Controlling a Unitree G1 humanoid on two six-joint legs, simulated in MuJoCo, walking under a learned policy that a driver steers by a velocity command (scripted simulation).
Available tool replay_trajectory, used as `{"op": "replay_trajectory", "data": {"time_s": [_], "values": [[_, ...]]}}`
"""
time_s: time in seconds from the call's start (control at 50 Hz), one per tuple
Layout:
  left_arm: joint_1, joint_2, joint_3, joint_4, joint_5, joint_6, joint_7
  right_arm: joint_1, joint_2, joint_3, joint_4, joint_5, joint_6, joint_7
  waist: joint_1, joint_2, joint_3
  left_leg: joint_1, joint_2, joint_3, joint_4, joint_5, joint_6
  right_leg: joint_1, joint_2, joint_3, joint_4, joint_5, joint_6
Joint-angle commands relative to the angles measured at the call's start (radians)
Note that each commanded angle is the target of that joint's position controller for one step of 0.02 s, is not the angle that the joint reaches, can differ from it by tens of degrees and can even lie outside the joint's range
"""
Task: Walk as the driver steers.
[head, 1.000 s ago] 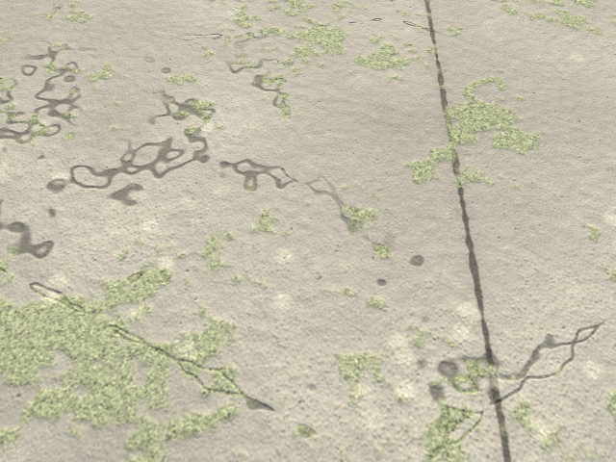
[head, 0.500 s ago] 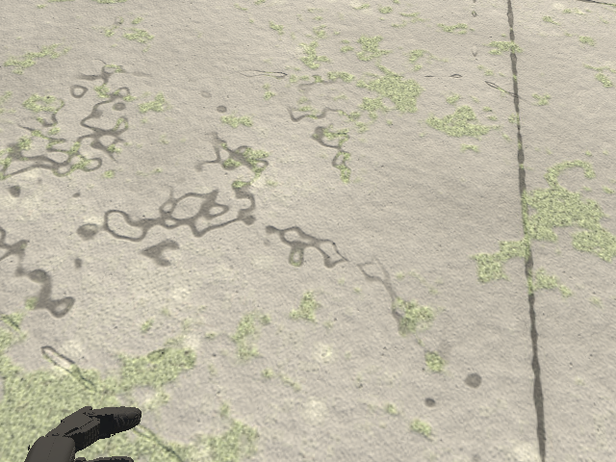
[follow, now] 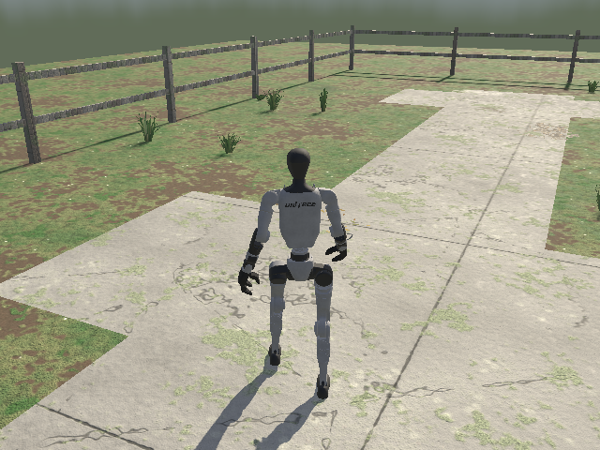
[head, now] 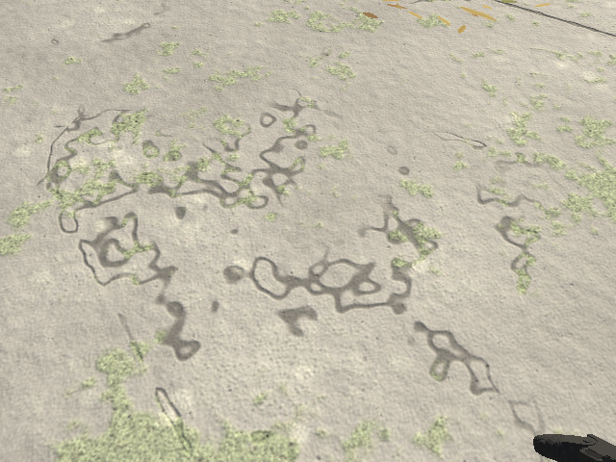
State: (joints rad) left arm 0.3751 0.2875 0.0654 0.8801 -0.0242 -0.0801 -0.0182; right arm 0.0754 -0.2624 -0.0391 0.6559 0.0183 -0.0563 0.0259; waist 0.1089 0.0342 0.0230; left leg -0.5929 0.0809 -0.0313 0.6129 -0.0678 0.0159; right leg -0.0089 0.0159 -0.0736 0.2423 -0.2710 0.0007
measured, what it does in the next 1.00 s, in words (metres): walks ahead: left foot, then right foot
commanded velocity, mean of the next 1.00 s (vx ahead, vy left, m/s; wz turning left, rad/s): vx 0.14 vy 0.00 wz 0.03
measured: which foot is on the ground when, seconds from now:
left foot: up 0.00-0.06, down 0.08-1.00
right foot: down 0.00-0.10, up 0.12-0.46, down 0.48-1.00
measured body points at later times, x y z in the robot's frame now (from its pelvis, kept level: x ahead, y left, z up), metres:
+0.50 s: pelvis +0.18 +0.04 +0.00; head +0.20 +0.04 +0.45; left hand +0.33 +0.30 -0.12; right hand +0.29 -0.22 -0.13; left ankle +0.17 +0.13 -0.74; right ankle +0.24 -0.10 -0.74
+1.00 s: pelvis +0.22 +0.03 +0.00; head +0.23 +0.03 +0.45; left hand +0.33 +0.28 -0.14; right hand +0.28 -0.24 -0.14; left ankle +0.17 +0.13 -0.74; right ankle +0.24 -0.10 -0.74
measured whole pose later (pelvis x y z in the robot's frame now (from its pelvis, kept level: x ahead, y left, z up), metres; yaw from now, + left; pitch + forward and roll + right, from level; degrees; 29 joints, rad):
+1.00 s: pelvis +0.22 +0.03 +0.00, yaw +0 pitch -2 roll +0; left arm 0.10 0.24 0.04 0.99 0.00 0.01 0.03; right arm 0.18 -0.25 -0.03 1.03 -0.01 0.01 -0.03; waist -0.01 -0.01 0.04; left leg -0.11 0.00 0.04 0.47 -0.33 0.01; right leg -0.24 -0.01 0.00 0.50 -0.23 0.00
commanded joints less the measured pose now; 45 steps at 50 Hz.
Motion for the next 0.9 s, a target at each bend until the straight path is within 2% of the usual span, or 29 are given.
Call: {"op": "replay_trajectory", "data": {"time_s": [0.02,0.04,0.06,0.08,0.1,0.12,0.14,0.16,0.18,0.2,0.24,0.26,0.32,0.4,0.44,0.46,0.48,0.5,0.52,0.54,0.56,0.58,0.62,0.72,0.9], "values": [[-0.025,0.192,0.041,-0.042,-0.012,0.003,0.007,-0.067,-0.088,-0.024,-0.090,0.003,-0.020,0.009,-0.055,-0.131,0.018,0.075,-0.030,0.033,-0.068,-0.029,0.031,-0.014,-0.283,0.148,-0.033,0.352,-0.164],[-0.040,0.199,0.041,-0.041,-0.014,0.009,0.010,-0.017,-0.105,-0.033,-0.078,-0.001,-0.021,0.008,-0.096,-0.130,-0.007,0.163,-0.051,0.053,-0.105,-0.029,0.049,-0.013,-0.276,0.128,0.029,0.457,-0.147],[-0.045,0.184,0.034,-0.039,-0.012,0.014,0.014,0.092,-0.140,-0.054,-0.041,-0.012,-0.020,0.003,-0.154,-0.111,-0.072,0.331,-0.081,0.072,-0.147,0.001,0.074,-0.031,-0.228,0.084,0.179,0.625,-0.117],[-0.042,0.149,0.018,-0.050,0.005,0.013,0.019,0.229,-0.193,-0.076,-0.009,-0.025,-0.019,-0.006,-0.214,-0.080,-0.179,0.558,-0.023,0.015,-0.130,0.112,0.107,-0.133,-0.172,0.039,0.387,0.578,-0.068],[0.018,0.054,-0.017,-0.091,0.036,0.000,0.017,0.325,-0.298,-0.092,-0.006,-0.057,-0.012,-0.019,-0.202,0.145,-0.327,0.921,0.249,-0.359,-0.113,0.314,0.240,-0.483,-0.042,-0.003,0.769,0.149,0.013],[0.064,0.064,-0.020,-0.067,0.028,-0.014,0.016,0.338,-0.267,-0.082,0.004,-0.039,-0.004,-0.015,-0.194,0.239,-0.437,0.955,0.354,-0.600,-0.209,0.433,0.345,-0.604,0.022,0.116,0.971,-0.355,0.037],[0.022,0.150,0.005,-0.064,0.003,-0.014,0.013,0.281,-0.207,-0.061,-0.001,-0.028,-0.003,-0.009,-0.191,0.136,-0.321,0.839,0.313,-0.458,-0.203,0.491,0.315,-0.654,-0.034,0.162,1.046,-0.341,0.034],[-0.038,0.143,0.003,-0.075,-0.004,-0.010,0.013,0.221,-0.163,-0.048,-0.002,-0.023,-0.006,-0.006,-0.167,0.092,-0.222,0.728,0.257,-0.311,-0.201,0.547,0.277,-0.671,-0.073,0.136,1.021,-0.292,0.029],[-0.065,0.128,0.003,-0.073,0.007,0.000,0.019,0.160,-0.130,-0.038,0.001,-0.020,-0.008,-0.001,-0.137,0.038,-0.157,0.617,0.203,-0.229,-0.230,0.541,0.244,-0.654,-0.104,0.120,0.950,-0.234,0.032],[-0.068,0.124,0.007,-0.071,0.016,0.016,0.025,0.116,-0.112,-0.033,0.001,-0.020,-0.011,0.001,-0.106,0.044,-0.129,0.522,0.173,-0.179,-0.267,0.526,0.224,-0.592,-0.128,0.121,0.887,-0.185,0.036],[-0.030,0.081,0.001,-0.055,0.023,0.045,0.031,0.075,-0.108,-0.033,0.017,-0.038,-0.021,0.002,-0.062,0.057,-0.131,0.386,0.148,-0.111,-0.317,0.575,0.229,-0.451,-0.121,0.113,0.824,-0.095,0.054],[-0.024,0.068,-0.002,-0.054,0.024,0.052,0.034,0.058,-0.109,-0.032,0.027,-0.041,-0.026,-0.001,-0.047,0.063,-0.130,0.357,0.139,-0.079,-0.328,0.594,0.234,-0.420,-0.117,0.111,0.767,-0.061,0.060],[-0.099,0.046,-0.013,-0.070,0.034,0.058,0.039,0.041,-0.123,-0.034,0.059,-0.040,-0.022,-0.017,-0.059,0.072,-0.126,0.334,0.111,-0.015,-0.336,0.568,0.217,-0.362,-0.110,0.104,0.558,0.064,0.059],[-0.183,0.072,-0.008,-0.086,0.029,0.067,0.037,0.085,-0.136,-0.032,0.119,-0.037,-0.004,-0.022,-0.096,0.058,-0.121,0.373,0.130,-0.044,-0.333,0.408,0.209,-0.318,-0.095,0.109,0.418,0.125,0.045],[-0.197,0.076,-0.004,-0.089,0.033,0.070,0.036,0.077,-0.128,-0.027,0.139,-0.028,0.005,-0.021,-0.088,0.050,-0.101,0.372,0.128,-0.065,-0.308,0.275,0.193,-0.276,-0.086,0.104,0.328,0.124,0.024],[-0.187,0.074,-0.003,-0.084,0.039,0.069,0.036,0.071,-0.116,-0.021,0.148,-0.020,0.008,-0.021,-0.073,0.038,-0.096,0.360,0.104,-0.063,-0.282,0.177,0.166,-0.217,-0.078,0.095,0.236,0.190,0.008],[-0.191,0.095,0.001,-0.085,0.049,0.067,0.039,0.106,-0.090,-0.012,0.163,-0.021,0.008,-0.022,-0.078,0.004,-0.091,0.346,0.062,-0.058,-0.254,0.069,0.119,-0.156,-0.103,0.126,0.165,0.328,-0.009],[-0.199,0.145,0.009,-0.094,0.050,0.067,0.046,0.155,-0.075,-0.006,0.173,-0.041,0.005,-0.023,-0.116,-0.069,-0.104,0.315,0.000,-0.027,-0.205,-0.066,0.072,-0.087,-0.171,0.188,0.178,0.520,-0.032],[-0.235,0.171,0.015,-0.092,0.041,0.073,0.050,0.245,-0.065,-0.007,0.194,-0.045,0.003,-0.024,-0.182,-0.179,-0.114,0.282,-0.057,0.008,-0.212,-0.189,0.037,-0.066,-0.205,0.214,0.210,0.512,-0.088],[-0.264,0.105,0.005,-0.092,0.030,0.078,0.043,0.215,-0.069,-0.002,0.202,-0.044,0.011,-0.031,-0.156,-0.181,-0.108,0.338,-0.064,0.029,-0.227,-0.195,0.016,-0.134,-0.174,0.201,0.196,0.349,-0.089],[-0.274,0.072,-0.002,-0.091,0.030,0.079,0.036,0.160,-0.094,-0.007,0.200,-0.037,0.023,-0.037,-0.129,-0.146,-0.072,0.348,-0.063,0.030,-0.223,-0.175,0.014,-0.175,-0.141,0.183,0.187,0.279,-0.065],[-0.274,0.069,-0.005,-0.084,0.034,0.076,0.032,0.139,-0.098,-0.010,0.202,-0.030,0.034,-0.043,-0.121,-0.122,-0.064,0.351,-0.057,0.027,-0.215,-0.145,0.020,-0.181,-0.124,0.166,0.191,0.284,-0.047],[-0.260,0.080,-0.002,-0.062,0.033,0.065,0.028,0.140,-0.100,-0.011,0.211,-0.032,0.049,-0.047,-0.120,-0.111,-0.067,0.371,-0.047,0.018,-0.213,-0.075,0.024,-0.168,-0.110,0.151,0.209,0.341,-0.035],[-0.264,0.079,-0.003,-0.020,0.028,0.062,0.035,0.136,-0.097,-0.015,0.252,-0.023,0.052,-0.050,-0.115,-0.070,-0.089,0.420,-0.038,0.018,-0.193,0.051,0.020,-0.138,-0.101,0.137,0.236,0.439,-0.043],[-0.289,0.072,-0.002,0.046,0.027,0.077,0.044,0.129,-0.091,-0.016,0.324,-0.023,0.063,-0.057,-0.117,-0.031,-0.055,0.427,-0.035,0.023,-0.208,0.022,0.014,-0.140,-0.080,0.119,0.225,0.369,-0.042]]}}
